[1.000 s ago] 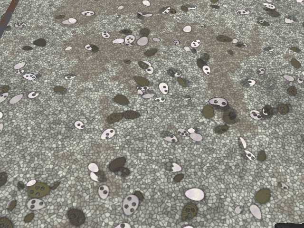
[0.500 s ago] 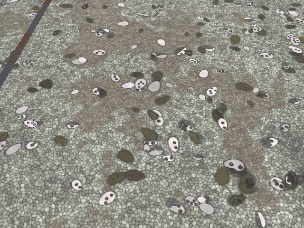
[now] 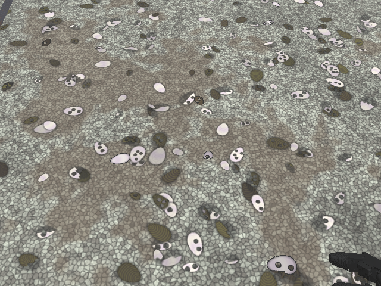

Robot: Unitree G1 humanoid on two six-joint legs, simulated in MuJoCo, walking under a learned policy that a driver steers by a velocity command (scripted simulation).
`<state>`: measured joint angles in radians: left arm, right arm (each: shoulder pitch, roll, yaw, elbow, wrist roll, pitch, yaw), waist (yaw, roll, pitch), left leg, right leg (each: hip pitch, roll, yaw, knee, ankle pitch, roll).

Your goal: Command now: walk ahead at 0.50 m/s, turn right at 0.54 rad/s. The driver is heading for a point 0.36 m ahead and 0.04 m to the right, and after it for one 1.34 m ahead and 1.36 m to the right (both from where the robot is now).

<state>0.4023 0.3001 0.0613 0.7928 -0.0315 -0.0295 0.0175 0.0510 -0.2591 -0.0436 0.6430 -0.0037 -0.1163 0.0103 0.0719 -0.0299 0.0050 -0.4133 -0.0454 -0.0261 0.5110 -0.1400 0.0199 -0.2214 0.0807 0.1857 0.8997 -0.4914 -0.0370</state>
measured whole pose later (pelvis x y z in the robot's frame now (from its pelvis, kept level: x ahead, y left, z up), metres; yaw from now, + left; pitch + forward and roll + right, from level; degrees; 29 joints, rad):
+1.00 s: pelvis +0.34 -0.05 +0.01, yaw -36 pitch +2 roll -1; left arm 0.19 0.35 0.09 0.62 -0.02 0.05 0.02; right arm 0.16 -0.27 -0.05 0.70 -0.02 -0.01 -0.02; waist 0.00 -0.04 0.03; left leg -0.31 0.01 -0.02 0.51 -0.23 0.00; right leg -0.53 0.12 0.12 1.06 -0.47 0.04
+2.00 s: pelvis +0.42 -0.20 +0.02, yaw -65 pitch +2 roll +0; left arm 0.20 0.30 0.06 0.66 -0.01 -0.05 -0.01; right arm 0.41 -0.25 -0.05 0.82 0.01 -0.08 0.01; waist -0.07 -0.05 0.00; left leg -0.05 -0.02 -0.01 0.28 -0.26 0.03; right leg -0.63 -0.06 0.05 0.88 -0.15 0.01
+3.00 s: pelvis +0.71 -0.65 +0.02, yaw -36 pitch +1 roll +0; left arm 0.07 0.31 0.04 0.70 0.01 -0.09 -0.01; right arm 0.32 -0.29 -0.06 0.68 0.01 -0.05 0.00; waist -0.06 -0.03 0.05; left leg -0.16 -0.11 -0.09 0.35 -0.20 0.09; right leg -0.65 -0.10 0.09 0.76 -0.06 0.07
